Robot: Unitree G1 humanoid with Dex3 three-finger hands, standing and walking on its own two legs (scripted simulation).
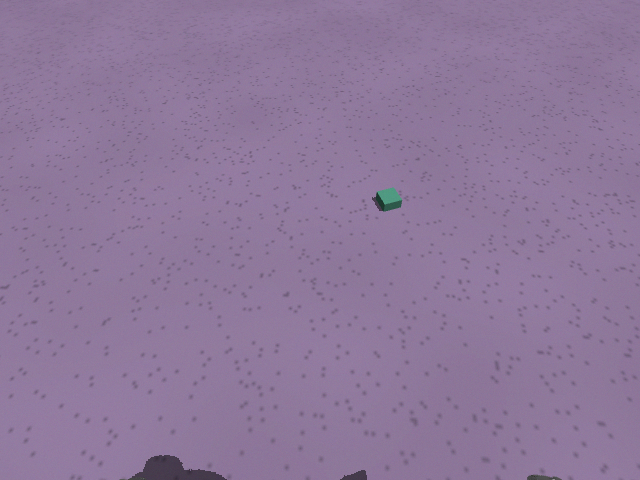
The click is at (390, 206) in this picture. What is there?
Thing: small box
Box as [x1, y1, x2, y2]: [376, 187, 401, 211]
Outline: 393,187 377,191 376,193 376,199 383,211 400,206 401,199
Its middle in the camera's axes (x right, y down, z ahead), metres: +0.31 -0.18 +1.72
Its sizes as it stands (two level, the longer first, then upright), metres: 0.086 0.085 0.047
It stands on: the floor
